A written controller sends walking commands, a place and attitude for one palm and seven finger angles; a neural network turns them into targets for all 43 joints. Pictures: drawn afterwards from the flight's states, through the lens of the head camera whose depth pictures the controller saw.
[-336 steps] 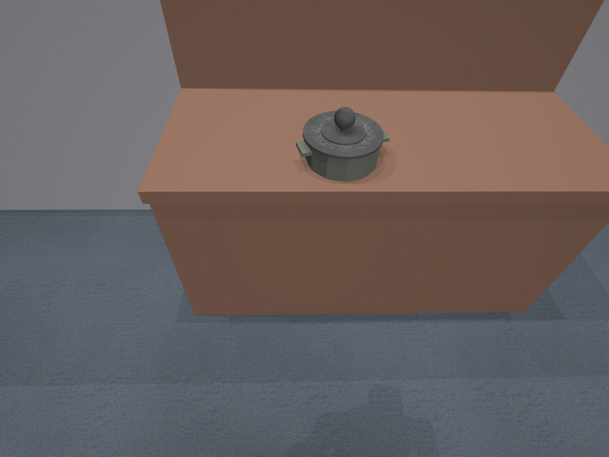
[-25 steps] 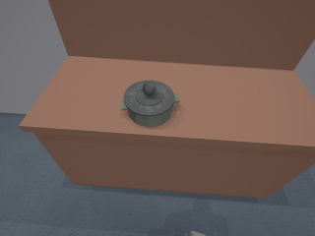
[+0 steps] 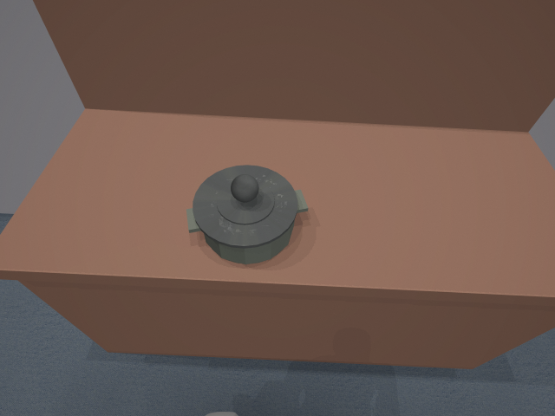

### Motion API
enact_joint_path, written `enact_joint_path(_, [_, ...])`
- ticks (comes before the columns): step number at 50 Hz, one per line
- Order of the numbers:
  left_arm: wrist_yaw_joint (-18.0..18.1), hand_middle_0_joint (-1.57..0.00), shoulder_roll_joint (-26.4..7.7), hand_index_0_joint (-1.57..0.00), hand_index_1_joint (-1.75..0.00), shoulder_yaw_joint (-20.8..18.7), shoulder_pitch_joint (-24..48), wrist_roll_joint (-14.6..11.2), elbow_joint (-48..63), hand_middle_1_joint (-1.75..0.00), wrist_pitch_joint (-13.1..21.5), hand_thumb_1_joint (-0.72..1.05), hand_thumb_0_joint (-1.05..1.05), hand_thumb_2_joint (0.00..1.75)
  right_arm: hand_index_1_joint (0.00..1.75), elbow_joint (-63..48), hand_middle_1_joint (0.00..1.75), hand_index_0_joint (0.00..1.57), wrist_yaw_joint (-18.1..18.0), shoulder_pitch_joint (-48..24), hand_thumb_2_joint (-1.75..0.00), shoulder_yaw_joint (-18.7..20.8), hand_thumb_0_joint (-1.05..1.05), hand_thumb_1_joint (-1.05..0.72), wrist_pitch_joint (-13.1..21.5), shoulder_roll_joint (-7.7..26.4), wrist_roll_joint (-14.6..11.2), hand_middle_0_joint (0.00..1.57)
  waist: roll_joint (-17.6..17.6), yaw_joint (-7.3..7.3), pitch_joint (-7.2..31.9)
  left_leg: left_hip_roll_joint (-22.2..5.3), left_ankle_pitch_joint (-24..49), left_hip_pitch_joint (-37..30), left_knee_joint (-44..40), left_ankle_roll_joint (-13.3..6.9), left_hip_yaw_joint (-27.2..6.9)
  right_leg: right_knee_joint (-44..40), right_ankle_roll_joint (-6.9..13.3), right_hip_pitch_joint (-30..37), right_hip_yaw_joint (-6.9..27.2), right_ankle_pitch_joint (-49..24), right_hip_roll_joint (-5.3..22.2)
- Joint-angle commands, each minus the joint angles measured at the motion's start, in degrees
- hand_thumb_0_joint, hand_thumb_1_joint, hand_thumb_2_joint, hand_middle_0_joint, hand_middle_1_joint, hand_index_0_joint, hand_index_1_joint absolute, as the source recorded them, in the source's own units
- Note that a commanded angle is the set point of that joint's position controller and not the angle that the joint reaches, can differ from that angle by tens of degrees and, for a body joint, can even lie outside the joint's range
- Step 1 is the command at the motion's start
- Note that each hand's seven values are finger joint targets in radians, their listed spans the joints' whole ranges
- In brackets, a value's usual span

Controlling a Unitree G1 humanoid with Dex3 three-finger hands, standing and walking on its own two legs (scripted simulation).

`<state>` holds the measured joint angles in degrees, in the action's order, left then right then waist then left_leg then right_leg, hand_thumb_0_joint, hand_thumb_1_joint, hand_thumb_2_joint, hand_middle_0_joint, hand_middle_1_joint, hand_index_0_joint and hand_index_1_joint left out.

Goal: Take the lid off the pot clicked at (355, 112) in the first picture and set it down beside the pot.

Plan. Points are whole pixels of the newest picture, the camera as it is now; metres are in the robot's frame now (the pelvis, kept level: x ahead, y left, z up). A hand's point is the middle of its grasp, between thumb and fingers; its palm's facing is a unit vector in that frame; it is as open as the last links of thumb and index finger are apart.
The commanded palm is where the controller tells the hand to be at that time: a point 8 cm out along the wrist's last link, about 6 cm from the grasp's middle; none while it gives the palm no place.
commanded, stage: come to a stop and stand still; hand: left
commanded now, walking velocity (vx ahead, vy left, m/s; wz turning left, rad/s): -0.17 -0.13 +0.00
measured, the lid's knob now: (244, 188) +0.49 +0.10 +0.01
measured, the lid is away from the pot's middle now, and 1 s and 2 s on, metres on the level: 0.00 0.00 0.00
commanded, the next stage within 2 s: look again from close up in 0.66 s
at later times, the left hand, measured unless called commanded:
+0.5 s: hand out of the picture -0.04 +0.20 -0.17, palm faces -0.01 -0.97 -0.23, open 7.4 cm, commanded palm none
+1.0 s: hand out of the picture -0.04 +0.18 -0.19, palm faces +0.00 -0.99 -0.13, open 7.4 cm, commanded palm none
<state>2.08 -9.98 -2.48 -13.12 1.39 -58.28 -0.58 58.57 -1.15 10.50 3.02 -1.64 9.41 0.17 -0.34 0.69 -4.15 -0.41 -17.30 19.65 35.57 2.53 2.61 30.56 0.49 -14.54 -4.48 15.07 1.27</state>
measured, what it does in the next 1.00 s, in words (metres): steps on the spot: left foot, then right foot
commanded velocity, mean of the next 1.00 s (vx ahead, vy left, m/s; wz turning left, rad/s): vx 0.02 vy -0.02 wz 0.00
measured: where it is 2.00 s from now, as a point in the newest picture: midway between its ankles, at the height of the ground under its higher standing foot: outside the picture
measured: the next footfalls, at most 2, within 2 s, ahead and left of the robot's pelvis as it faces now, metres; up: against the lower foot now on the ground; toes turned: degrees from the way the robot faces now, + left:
left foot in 0.02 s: +0.04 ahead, +0.10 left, +0.00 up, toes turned +5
right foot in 0.48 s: -0.06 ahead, -0.11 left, +0.00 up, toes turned -3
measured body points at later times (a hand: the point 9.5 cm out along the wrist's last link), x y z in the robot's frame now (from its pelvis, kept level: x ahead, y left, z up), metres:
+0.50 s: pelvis -0.04 +0.01 +0.01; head -0.05 +0.01 +0.46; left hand -0.04 +0.25 -0.15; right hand -0.02 -0.23 -0.15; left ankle +0.04 +0.10 -0.73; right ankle -0.10 -0.11 -0.74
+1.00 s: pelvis -0.04 +0.03 +0.00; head -0.03 +0.06 +0.44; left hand -0.04 +0.23 -0.18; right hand -0.05 -0.19 -0.15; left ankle -0.02 +0.12 -0.73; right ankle -0.10 -0.11 -0.73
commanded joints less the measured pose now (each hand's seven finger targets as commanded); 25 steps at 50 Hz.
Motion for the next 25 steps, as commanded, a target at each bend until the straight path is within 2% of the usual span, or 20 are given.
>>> enact_joint_path(1, [0.8,-0.20,-5.8,-0.20,-0.30,-1.6,-3.3,-0.9,3.2,-0.30,-0.5,0.90,0.00,0.90,0.30,-2.2,0.30,0.20,-0.4,6.3,-0.90,1.2,0.00,-0.90,0.9,8.3,0.9,0.20,8.0,-0.62,6.3,-14.4,39.7,-13.3,-12.7,-6.6,-13.6,5.6,0.0,-6.0,2.9,-5.7,3.5])
enact_joint_path(2, [1.3,-0.20,-5.0,-0.20,-0.30,-1.1,-3.7,-0.8,2.9,-0.30,-1.0,0.90,0.00,0.90,0.30,-2.8,0.30,0.20,-0.7,6.1,-0.90,1.1,0.00,-0.90,0.9,9.1,0.9,0.20,15.2,-1.27,6.5,-19.7,50.0,-10.9,-17.1,-11.2,-17.5,17.0,-1.5,-5.4,1.3,18.3,-1.0])
enact_joint_path(3, [1.5,-0.20,-6.0,-0.20,-0.30,-1.3,-3.0,-0.7,2.4,-0.30,-1.8,0.90,0.00,0.90,0.30,-2.8,0.30,0.20,-1.5,5.4,-0.90,0.8,0.00,-0.90,0.9,9.6,1.0,0.20,14.8,-1.72,7.6,-20.0,46.1,-7.8,-17.6,-13.1,-18.7,25.2,-1.5,-4.6,6.6,21.5,-1.4])
enact_joint_path(4, [1.3,-0.20,-6.4,-0.20,-0.30,-1.3,-3.4,-0.7,1.9,-0.30,-1.7,0.90,0.00,0.90,0.30,-3.3,0.30,0.20,-1.8,3.1,-0.90,0.6,0.00,-0.90,1.0,9.3,1.2,0.20,11.2,-0.63,7.3,-19.9,46.6,-9.0,-15.7,-14.8,-18.1,29.0,-1.4,-7.1,8.0,20.6,-1.0])
enact_joint_path(5, [1.2,-0.20,-6.5,-0.20,-0.30,-1.5,-3.2,-0.7,1.4,-0.30,-1.6,0.90,0.00,0.90,0.30,-3.7,0.30,0.20,-1.9,1.5,-0.90,0.4,0.00,-0.90,1.0,8.8,1.2,0.20,8.1,-0.43,6.6,-18.3,44.5,-9.1,-15.2,-14.6,-15.7,31.5,-1.7,-8.3,8.6,17.6,-1.1])
enact_joint_path(6, [1.0,-0.20,-6.3,-0.20,-0.30,-1.6,-3.8,-0.6,0.9,-0.30,-1.6,0.90,0.00,0.90,0.30,-3.8,0.30,0.20,-2.0,0.5,-0.90,0.2,0.00,-0.90,1.1,8.2,1.1,0.20,7.3,0.00,7.1,-16.4,42.2,-10.5,-15.3,-13.6,-13.3,32.8,-2.2,-9.1,8.6,14.7,-1.3])
enact_joint_path(8, [0.7,-0.20,-6.6,-0.20,-0.30,-1.7,-4.4,-0.6,0.3,-0.30,-2.0,0.90,0.00,0.90,0.30,-3.8,0.30,0.20,-2.0,0.2,-0.90,0.1,0.00,-0.90,1.1,7.7,0.8,0.20,7.6,-0.20,7.7,-14.5,34.0,-10.7,-17.2,-11.9,-11.1,32.6,-3.0,-8.8,8.5,11.3,-1.3])
enact_joint_path(10, [0.3,-0.20,-6.4,-0.20,-0.30,-1.5,-4.3,-0.5,0.4,-0.30,-2.4,0.90,0.00,0.90,0.30,-3.5,0.30,0.20,-1.9,0.5,-0.90,0.2,0.00,-0.90,1.3,7.7,0.6,0.20,7.2,-0.56,7.2,-14.9,25.1,-10.6,-19.3,-12.0,-12.1,28.0,-3.3,-7.9,7.9,11.6,-0.6])
enact_joint_path(13, [-0.1,-0.20,-6.1,-0.20,-0.30,-1.2,-4.5,-0.1,0.4,-0.30,-3.0,0.90,0.00,0.90,0.30,-2.2,0.30,0.20,-1.6,1.9,-0.90,0.8,0.00,-0.90,0.6,8.6,0.7,0.20,9.4,-1.58,6.4,-14.6,3.7,-10.8,-23.9,-11.0,-14.6,20.2,-2.9,-6.5,6.2,12.7,-0.4])
enact_joint_path(16, [-0.4,-0.20,-4.9,-0.20,-0.30,-0.4,-5.0,-0.1,-0.3,-0.30,-2.7,0.90,0.00,0.90,0.30,-1.0,0.30,0.20,-0.9,3.8,-0.90,1.4,0.00,-0.90,0.4,9.6,1.1,0.20,8.8,-2.59,5.3,-14.5,-8.6,-9.2,-26.9,-10.4,-17.1,11.1,-1.6,-3.0,4.6,13.8,-0.5])
enact_joint_path(18, [-0.3,-0.20,-3.9,-0.20,-0.30,-0.1,-7.3,-0.2,-1.6,-0.30,-2.3,0.90,0.00,0.90,0.30,-0.3,0.30,0.20,-0.6,4.2,-0.90,1.6,0.00,-0.90,0.4,9.3,1.3,0.20,9.6,-1.93,4.3,-13.0,-12.1,-7.2,-28.7,-9.0,-15.9,5.4,-0.6,0.1,3.1,12.8,-1.3])
enact_joint_path(19, [-0.3,-0.20,-3.6,-0.20,-0.30,0.1,-8.5,-0.3,-2.4,-0.30,-1.9,0.90,0.00,0.90,0.30,0.1,0.30,0.20,-0.4,4.5,-0.90,1.5,0.00,-0.90,0.6,8.7,1.2,0.20,8.3,-1.44,3.6,-12.2,-12.4,-4.9,-28.6,-8.4,-15.3,0.2,-0.2,3.4,2.8,10.9,-1.4])
enact_joint_path(20, [-0.3,-0.20,-3.2,-0.20,-0.30,0.2,-11.5,-0.3,-3.7,-0.30,-1.6,0.90,0.00,0.90,0.30,0.3,0.30,0.20,-0.3,4.1,-0.90,1.5,0.00,-0.90,0.5,8.7,1.2,0.20,7.8,-0.24,4.2,-10.7,-14.0,-4.0,-28.4,-7.0,-13.3,-6.0,0.0,7.4,1.3,7.1,-2.0])
enact_joint_path(21, [-0.1,-0.20,-3.3,-0.20,-0.30,0.3,-14.1,-0.2,-4.9,-0.30,-1.3,0.90,0.00,0.90,0.30,0.7,0.30,0.20,-0.2,3.9,-0.90,1.5,0.00,-0.90,0.3,7.8,0.9,0.20,6.5,0.33,3.8,-8.4,-15.5,-2.2,-27.3,-5.0,-11.0,-11.8,0.3,10.9,0.8,4.4,-1.8])
enact_joint_path(22, [0.1,-0.20,-4.1,-0.20,-0.30,0.4,-15.2,-0.1,-5.4,-0.30,-0.9,0.90,0.00,0.90,0.30,1.1,0.30,0.20,0.0,4.2,-0.90,1.3,0.00,-0.90,0.1,6.2,0.7,0.20,4.6,0.26,2.1,-5.6,-15.0,-0.5,-24.3,-3.1,-8.4,-15.5,1.3,11.2,3.5,5.9,0.6])
enact_joint_path(23, [0.3,-0.20,-5.4,-0.20,-0.30,0.5,-14.4,0.0,-5.2,-0.30,-0.6,0.90,0.00,0.90,0.30,1.2,0.30,0.20,0.0,4.7,-0.90,0.7,0.00,-0.90,-0.2,4.2,0.5,0.20,-0.1,-0.43,0.5,-2.1,-12.9,-1.1,-19.2,-1.4,-5.2,-19.3,3.4,5.8,10.3,14.3,5.6])
enact_joint_path(24, [0.2,-0.20,-7.7,-0.20,-0.30,0.4,-12.6,0.0,-4.7,-0.30,-0.5,0.90,0.00,0.90,0.30,1.2,0.30,0.20,0.2,5.3,-0.90,0.3,0.00,-0.90,-0.4,2.3,0.5,0.20,-3.5,-1.28,-0.9,0.7,-8.8,-4.4,-12.7,-0.9,-2.3,-24.0,5.1,-1.4,14.8,21.1,10.3])
enact_joint_path(25, [0.2,-0.20,-8.7,-0.20,-0.30,0.3,-8.8,-0.4,-4.2,-0.30,0.3,0.90,0.00,0.90,0.30,1.4,0.30,0.20,0.4,5.4,-0.90,-0.1,0.00,-0.90,-0.6,1.8,1.1,0.20,-11.0,-1.83,-2.5,1.0,-2.5,-6.7,-5.6,-0.8,-1.5,-27.9,6.4,-8.7,19.0,26.3,12.9])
